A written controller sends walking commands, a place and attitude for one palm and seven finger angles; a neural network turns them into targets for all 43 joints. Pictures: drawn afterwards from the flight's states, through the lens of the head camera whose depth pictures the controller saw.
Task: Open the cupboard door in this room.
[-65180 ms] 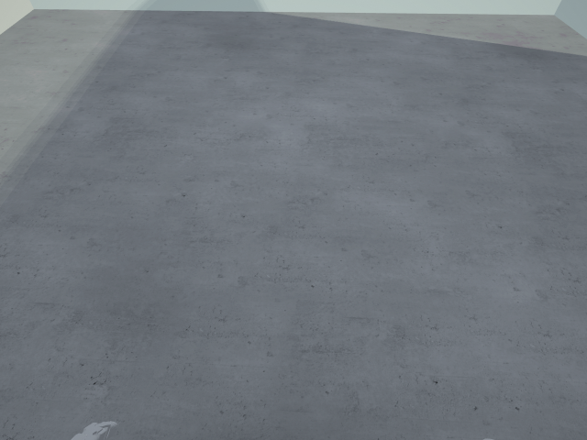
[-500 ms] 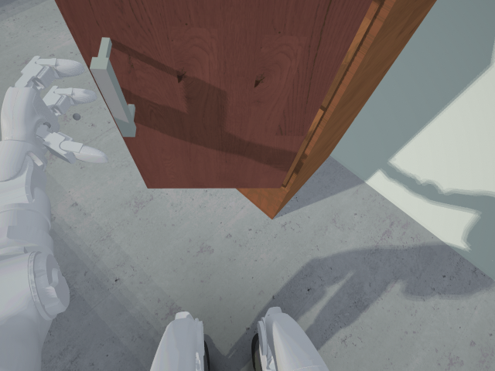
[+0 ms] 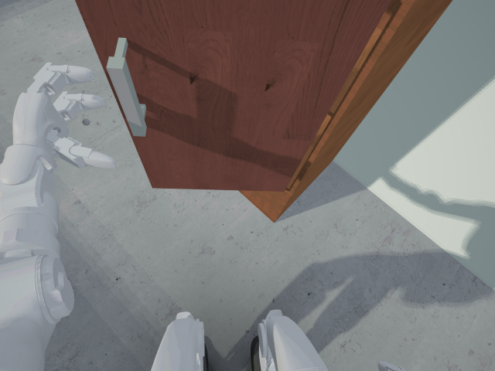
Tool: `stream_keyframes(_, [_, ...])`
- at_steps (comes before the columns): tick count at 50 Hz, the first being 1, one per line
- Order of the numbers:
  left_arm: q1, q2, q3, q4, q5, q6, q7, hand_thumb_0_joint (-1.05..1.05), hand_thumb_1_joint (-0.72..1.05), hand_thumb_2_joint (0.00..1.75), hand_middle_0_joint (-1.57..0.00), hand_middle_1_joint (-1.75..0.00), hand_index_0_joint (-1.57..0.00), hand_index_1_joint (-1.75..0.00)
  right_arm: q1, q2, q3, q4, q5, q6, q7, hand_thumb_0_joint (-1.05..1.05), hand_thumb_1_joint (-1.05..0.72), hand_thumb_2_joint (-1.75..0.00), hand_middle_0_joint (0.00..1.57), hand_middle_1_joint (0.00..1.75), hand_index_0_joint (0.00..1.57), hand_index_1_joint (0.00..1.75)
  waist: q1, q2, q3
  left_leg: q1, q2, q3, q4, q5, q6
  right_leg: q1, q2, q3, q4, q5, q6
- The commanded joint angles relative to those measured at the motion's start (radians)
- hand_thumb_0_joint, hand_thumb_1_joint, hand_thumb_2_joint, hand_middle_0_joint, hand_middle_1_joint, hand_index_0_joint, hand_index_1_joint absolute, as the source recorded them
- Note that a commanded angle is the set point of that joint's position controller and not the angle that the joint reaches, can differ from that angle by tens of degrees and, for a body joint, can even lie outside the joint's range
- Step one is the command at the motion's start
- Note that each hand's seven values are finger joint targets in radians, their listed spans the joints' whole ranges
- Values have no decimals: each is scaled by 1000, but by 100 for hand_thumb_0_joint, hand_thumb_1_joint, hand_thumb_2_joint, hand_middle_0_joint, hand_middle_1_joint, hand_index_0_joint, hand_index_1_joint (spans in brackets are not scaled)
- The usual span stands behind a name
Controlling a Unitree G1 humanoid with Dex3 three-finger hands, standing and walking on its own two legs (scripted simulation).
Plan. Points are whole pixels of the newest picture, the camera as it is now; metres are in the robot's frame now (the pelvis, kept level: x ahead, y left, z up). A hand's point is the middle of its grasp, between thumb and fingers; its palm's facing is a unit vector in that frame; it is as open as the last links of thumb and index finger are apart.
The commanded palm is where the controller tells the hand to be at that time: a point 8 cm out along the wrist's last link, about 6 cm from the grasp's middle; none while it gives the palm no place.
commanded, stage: move the hooked fingers beside the handle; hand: left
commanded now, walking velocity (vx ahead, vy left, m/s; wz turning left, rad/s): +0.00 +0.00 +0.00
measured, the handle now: (131, 92) +0.53 +0.16 +0.06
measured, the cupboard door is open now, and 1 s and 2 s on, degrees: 44 44 44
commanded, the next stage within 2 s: slide the fingers in behind the handle in 0.16 s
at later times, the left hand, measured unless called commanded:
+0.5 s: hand (96, 123) +0.48 +0.21 +0.05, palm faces -0.05 -1.00 -0.01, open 14.0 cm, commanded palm +0.46 +0.24 +0.06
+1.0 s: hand (122, 126) +0.47 +0.17 +0.05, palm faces -0.05 -1.00 -0.02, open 14.0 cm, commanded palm +0.45 +0.21 +0.06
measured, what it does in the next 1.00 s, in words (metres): stands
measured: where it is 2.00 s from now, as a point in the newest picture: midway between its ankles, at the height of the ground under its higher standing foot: outside the picture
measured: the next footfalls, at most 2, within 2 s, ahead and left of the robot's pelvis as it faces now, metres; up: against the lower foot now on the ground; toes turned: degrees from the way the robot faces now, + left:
none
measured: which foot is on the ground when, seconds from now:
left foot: down 0.00-1.00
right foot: down 0.00-1.00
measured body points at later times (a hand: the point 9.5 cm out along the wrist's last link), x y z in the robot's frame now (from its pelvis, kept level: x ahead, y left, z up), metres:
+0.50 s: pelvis +0.00 +0.00 +0.00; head +0.14 +0.03 +0.43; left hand +0.47 +0.26 +0.06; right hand +0.04 -0.27 -0.10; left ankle +0.02 +0.08 -0.64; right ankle +0.02 -0.13 -0.64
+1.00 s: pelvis +0.00 -0.01 +0.00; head +0.13 +0.01 +0.43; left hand +0.47 +0.23 +0.06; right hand +0.04 -0.27 -0.11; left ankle +0.02 +0.08 -0.64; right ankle +0.02 -0.13 -0.64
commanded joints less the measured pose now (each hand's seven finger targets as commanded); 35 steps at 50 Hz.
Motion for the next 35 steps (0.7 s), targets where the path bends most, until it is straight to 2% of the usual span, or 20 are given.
stream_keyframes(1, [-425, 261, 17, -237, -28, -80, 0, 0, -50, 30, -30, -120, -30, -120, 174, -184, -76, -41, -2, -17, -8, 0, -90, -90, 20, 30, 20, 30, -11, 181, -505, 523, 13, -95, -126, 466, -31, 96, 12, 10, -103, 283, -35])
stream_keyframes(2, [-405, 288, 41, -233, -25, -77, -2, 0, -50, 30, -30, -120, -30, -120, 177, -190, -76, -36, -4, -14, -7, 0, -90, -90, 20, 30, 20, 30, 1, 189, -532, 548, 19, -102, -130, 497, -37, 98, 13, 6, -102, 292, -35])
stream_keyframes(4, [-375, 239, 10, -222, -30, -60, -9, 0, -50, 30, -30, -120, -30, -120, 176, -185, -79, -39, -2, -10, -5, 0, -90, -90, 20, 30, 20, 30, -6, 166, -528, 543, 20, -101, -127, 510, -35, 98, 12, 4, -105, 304, -30])
stream_keyframes(6, [-374, 234, 8, -222, -38, -51, -12, 0, -50, 30, -30, -120, -30, -120, 181, -184, -78, -40, 0, -8, -4, 0, -90, -90, 20, 30, 20, 30, -6, 164, -502, 533, 18, -102, -130, 504, -33, 91, 14, 0, -105, 297, -34])
stream_keyframes(7, [-391, 244, 13, -242, -36, -51, -10, 0, -50, 30, -30, -120, -30, -120, 179, -188, -80, -35, 0, -5, -5, 0, -90, -90, 20, 30, 20, 30, -8, 157, -518, 548, 23, -103, -134, 499, -36, 90, 14, 2, -110, 294, -30])
stream_keyframes(9, [-359, 217, 1, -239, -38, -47, -5, 0, -50, 30, -30, -120, -30, -120, 176, -182, -81, -42, 2, -5, -3, 0, -90, -90, 20, 30, 20, 30, -1, 154, -503, 536, 19, -100, -142, 483, -35, 98, 13, 1, -118, 284, -31])
stream_keyframes(10, [-371, 226, 11, -238, -42, -46, 1, 0, -50, 30, -30, -120, -30, -120, 176, -184, -82, -37, 1, -4, -4, 0, -90, -90, 20, 30, 20, 30, -8, 116, -492, 508, 17, -95, -140, 456, -29, 117, 13, 4, -122, 287, -28])
stream_keyframes(12, [-378, 277, 48, -262, -37, -59, 8, 0, -50, 30, -30, -120, -30, -120, 183, -185, -81, -37, 0, -6, -7, 0, -90, -90, 20, 30, 20, 30, 3, 133, -527, 517, 16, -92, -139, 477, -30, 140, 13, 9, -115, 307, -29])
stream_keyframes(13, [-358, 269, 44, -262, -38, -62, 8, 0, -50, 30, -30, -120, -30, -120, 180, -182, -80, -41, 1, -6, -6, 0, -90, -90, 20, 30, 20, 30, 9, 146, -528, 521, 14, -91, -142, 479, -32, 142, 13, 10, -118, 304, -30])
stream_keyframes(16, [-360, 200, -8, -281, -42, -73, 9, 0, -50, 30, -30, -120, -30, -120, 176, -172, -81, -42, 1, -10, -4, 0, -90, -90, 20, 30, 20, 30, -1, 159, -492, 539, 16, -95, -149, 481, -34, 116, 15, 2, -120, 291, -34])
stream_keyframes(18, [-349, 203, -3, -262, -41, -71, 16, 0, -50, 30, -30, -120, -30, -120, 175, -178, -83, -34, 0, -6, -2, 0, -90, -90, 20, 30, 20, 30, 2, 143, -478, 534, 18, -98, -158, 455, -36, 114, 15, 2, -128, 272, -33])
stream_keyframes(19, [-351, 169, -26, -256, -43, -67, 19, 0, -50, 30, -30, -120, -30, -120, 173, -174, -83, -36, 2, -7, -1, 0, -90, -90, 20, 30, 20, 30, -9, 125, -473, 522, 15, -93, -157, 438, -31, 115, 14, 3, -133, 271, -30])
stream_keyframes(22, [-363, 171, -24, -261, -36, -75, 35, 0, -50, 30, -30, -120, -30, -120, 174, -176, -85, -33, -1, -9, 0, 0, -90, -90, 20, 30, 20, 30, -1, 146, -479, 547, 17, -103, -164, 439, -40, 94, 14, -1, -128, 252, -34])
stream_keyframes(24, [-357, 156, -29, -242, -35, -72, 48, 0, -50, 30, -30, -120, -30, -120, 169, -172, -85, -33, -1, -10, 1, 0, -90, -90, 20, 30, 20, 30, -8, 116, -454, 511, 13, -92, -162, 407, -33, 109, 12, 2, -134, 251, -31])
stream_keyframes(25, [-358, 177, -15, -238, -30, -75, 56, 0, -50, 30, -30, -120, -30, -120, 172, -176, -83, -32, -3, -9, 0, 0, -90, -90, 20, 30, 20, 30, -3, 109, -449, 496, 12, -95, -166, 398, -33, 120, 10, 3, -132, 247, -32])
stream_keyframes(26, [-380, 156, -32, -257, -30, -83, 61, 0, -50, 30, -30, -120, -30, -120, 170, -171, -82, -34, -5, -12, 1, 0, -90, -90, 20, 30, 20, 30, -9, 141, -451, 511, 10, -94, -161, 416, -33, 104, 12, 1, -127, 254, -34])
stream_keyframes(28, [-359, 189, 0, -247, -24, -87, 71, 0, -50, 30, -30, -120, -30, -120, 170, -175, -83, -37, -7, -9, 3, 0, -90, -90, 20, 30, 20, 30, 5, 118, -473, 499, 9, -91, -162, 408, -34, 135, 11, 5, -126, 257, -33])
stream_keyframes(30, [-378, 149, -38, -265, -18, -94, 76, 0, -50, 30, -30, -120, -30, -120, 159, -166, -82, -43, -6, -10, 7, 0, -90, -90, 20, 30, 20, 30, -3, 132, -470, 498, 8, -87, -162, 397, -33, 133, 9, 8, -127, 254, -32])
stream_keyframes(32, [-373, 149, -35, -263, -18, -102, 81, 0, -50, 30, -30, -120, -30, -120, 164, -168, -82, -41, -6, -10, 9, 0, -90, -90, 20, 30, 20, 30, 1, 142, -485, 518, 8, -89, -158, 419, -35, 131, 12, 7, -124, 266, -34])
stream_keyframes(35, [-359, 143, -33, -238, -19, -95, 88, 0, -50, 30, -30, -120, -30, -120, 162, -166, -84, -40, -5, -9, 9, 0, -90, -90, 20, 30, 20, 30, -4, 102, -469, 470, 4, -79, -154, 387, -29, 155, 10, 14, -128, 269, -30])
